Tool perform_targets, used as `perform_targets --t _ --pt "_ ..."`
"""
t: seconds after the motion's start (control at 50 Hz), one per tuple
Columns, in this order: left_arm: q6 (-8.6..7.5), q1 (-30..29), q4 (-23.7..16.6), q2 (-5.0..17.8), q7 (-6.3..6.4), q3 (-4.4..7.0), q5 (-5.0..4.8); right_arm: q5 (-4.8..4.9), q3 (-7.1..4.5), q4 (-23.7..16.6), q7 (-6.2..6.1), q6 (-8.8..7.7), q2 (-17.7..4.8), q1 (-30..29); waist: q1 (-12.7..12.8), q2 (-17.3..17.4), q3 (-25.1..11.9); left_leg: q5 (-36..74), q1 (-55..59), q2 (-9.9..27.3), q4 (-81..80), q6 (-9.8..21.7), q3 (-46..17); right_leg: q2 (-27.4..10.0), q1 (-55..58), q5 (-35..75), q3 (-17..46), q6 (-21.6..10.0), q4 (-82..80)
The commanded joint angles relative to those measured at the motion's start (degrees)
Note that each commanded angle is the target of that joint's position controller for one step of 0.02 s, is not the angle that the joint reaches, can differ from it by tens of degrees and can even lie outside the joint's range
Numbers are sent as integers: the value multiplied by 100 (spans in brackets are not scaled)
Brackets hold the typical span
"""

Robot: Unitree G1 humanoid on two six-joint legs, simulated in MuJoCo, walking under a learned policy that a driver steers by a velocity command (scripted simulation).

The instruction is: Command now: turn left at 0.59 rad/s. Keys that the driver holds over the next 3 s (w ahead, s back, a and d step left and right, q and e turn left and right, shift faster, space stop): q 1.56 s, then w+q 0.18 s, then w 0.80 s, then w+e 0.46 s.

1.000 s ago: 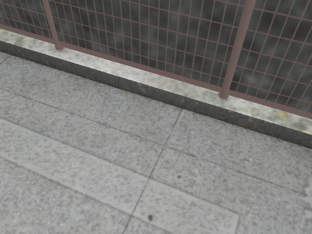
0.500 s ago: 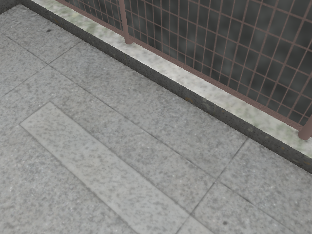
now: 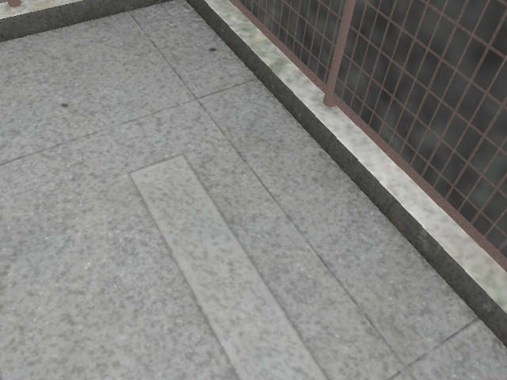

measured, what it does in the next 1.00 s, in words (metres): steps on the spot, turning left: right foot, then left foot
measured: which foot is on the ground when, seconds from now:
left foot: down 0.00-0.24, up 0.26-0.64, down 0.66-1.00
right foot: up 0.00-0.22, down 0.24-0.66, up 0.68-1.00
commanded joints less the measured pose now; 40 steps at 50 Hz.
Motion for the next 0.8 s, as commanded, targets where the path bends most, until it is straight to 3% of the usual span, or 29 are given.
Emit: perform_targets --t 0.02,0.14,0.18,0.22,0.24,0.26,0.28,0.3,0.32,0.34,0.38,0.48,0.52,0.58,0.62,0.64,0.66,0.68,0.7,0.72,0.74,0.76,0.78,0.8 --pt "-34 -79 -392 325 18 74 -35 -7 -281 -318 -22 -105 -902 110 -83 833 -612 1939 1029 1298 -688 1009 -1536 33 -437 -10 150 21 -276" --pt "-93 -241 -504 316 14 11 -82 -52 -355 -276 89 -30 -1049 122 -188 1011 -584 1821 631 1207 -454 1019 -2074 321 462 -245 175 -166 -1522" --pt "-136 -27 -487 329 47 4 -119 -40 -371 -284 120 -15 -1067 -42 -72 1056 -609 2013 450 1120 -340 863 -2296 442 1002 -170 171 -255 -2174" --pt "-218 460 -377 337 122 5 -70 75 -351 -313 93 -11 -968 -331 272 873 -614 1302 -114 756 -13 405 -2247 339 2087 763 217 -360 -3693" --pt "-258 550 -403 784 178 91 30 117 -269 -376 70 -33 -633 -194 183 -1 -642 -31 -755 285 726 34 -1731 -760 2604 339 1200 -587 -4373" --pt "-231 107 -557 1423 146 221 39 106 -235 -468 40 -36 -426 -35 27 -1493 -358 -1883 -1803 -850 1738 -224 -346 -2077 2541 800 2762 -1176 -4752" --pt "-214 147 -571 1161 110 196 50 -145 -366 -360 33 -12 -944 -99 107 -990 -291 -2142 -1630 -367 2926 -284 -329 -2238 2047 1404 2623 -1596 -4556" --pt "-229 -89 -618 747 94 69 14 -127 -420 -242 78 5 -978 -51 -62 -569 -199 -1827 -1472 -289 3385 -294 -401 -1913 1809 1665 2124 -1588 -4457" --pt "-234 -381 -649 555 87 14 -2 -93 -419 -116 122 41 -914 87 -215 -397 -95 -1462 -1367 -230 3729 -352 -326 -1533 1677 1863 1520 -1426 -4380" --pt "-247 -562 -671 519 112 5 -6 -67 -417 -56 184 77 -868 192 -295 -563 -135 -1198 -1424 -201 3950 -415 -215 -1268 1818 2063 1105 -1312 -4309" --pt "-261 -451 -669 495 146 9 8 -7 -371 22 252 116 -770 208 -166 -650 -213 -1103 -1541 -159 3962 -580 4 -1098 2155 2686 636 -1315 -4166" --pt "-274 134 -471 667 145 111 1 16 -249 -173 307 186 -547 -381 200 -687 -325 -1294 -1519 99 2886 -669 245 -1429 2828 3070 409 -1478 -3953" --pt "-271 81 -457 739 98 141 21 41 -190 -233 328 188 -459 -478 223 -802 -350 -1444 -1006 178 2221 -585 439 -1442 2620 3081 176 -1436 -3855" --pt "-243 97 -384 903 22 198 37 100 -173 -296 313 153 -508 -469 227 -959 -434 -1472 -372 118 1425 -428 743 -1515 2418 3335 6 -1363 -3590" --pt "-208 19 -344 961 -9 216 -41 57 -161 -249 275 82 -475 -225 2 -785 -490 -783 260 38 349 -274 845 -1467 2156 3142 -233 -1110 -3113" --pt "-189 124 -282 921 -22 216 -63 -13 -170 -185 214 17 -554 -57 -114 -435 -529 -115 796 34 -398 -198 640 -1371 1777 2617 -449 -787 -2669" --pt "-153 302 -330 675 -55 163 -29 -108 -272 -191 149 -70 -1031 124 -152 822 -562 179 1506 1038 -1145 24 -955 -938 768 1093 -896 -370 -1381" --pt "-104 -5 -822 269 -45 13 0 -17 -475 -298 129 -88 -1904 269 -154 2082 -385 2412 1490 2531 -1033 965 -2972 80 -608 -1521 -810 -47 -511" --pt "-27 -386 -773 555 29 66 18 36 -493 -176 123 -80 -1642 697 -586 1280 -612 2526 1506 2473 -840 1435 -2660 -35 -582 -1536 11 -55 269" --pt "1 -396 -717 578 16 86 -55 46 -366 -141 92 -64 -1299 434 -354 1046 -348 2251 1284 2119 -831 1366 -2156 -93 -631 -1073 160 -90 467" --pt "-27 -319 -609 602 -2 105 -96 45 -284 -175 64 -31 -1061 -18 -127 903 -123 1838 998 1686 -915 1094 -1733 -172 -513 -535 255 -118 278" --pt "-48 -238 -555 684 -8 143 -41 79 -244 -212 20 -29 -961 -305 0 998 -93 1782 950 1381 -928 897 -1508 -167 -429 -203 228 -109 151" --pt "-46 -45 -426 713 -24 154 30 77 -220 -228 -3 -34 -891 -378 37 1045 -226 2093 958 1205 -873 862 -1351 -86 -272 -2 157 -72 236" --pt "-30 53 -360 690 -41 151 43 75 -209 -206 7 -44 -887 -317 52 941 -369 2233 992 1157 -830 862 -1322 -26 -187 83 148 -46 278"
Next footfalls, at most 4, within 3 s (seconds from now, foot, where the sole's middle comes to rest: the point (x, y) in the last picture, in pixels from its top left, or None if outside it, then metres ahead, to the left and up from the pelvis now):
0.24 right None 0.06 -0.12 -0.78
0.66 left None -0.02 0.08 -0.78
1.16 right None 0.10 -0.07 -0.78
1.60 left None -0.08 0.06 -0.78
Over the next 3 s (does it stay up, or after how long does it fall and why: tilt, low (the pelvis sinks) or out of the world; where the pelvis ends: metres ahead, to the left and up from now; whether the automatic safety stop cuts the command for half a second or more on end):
stays up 0.02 0.32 -0.02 its command is cut before an obstacle after 2.1 s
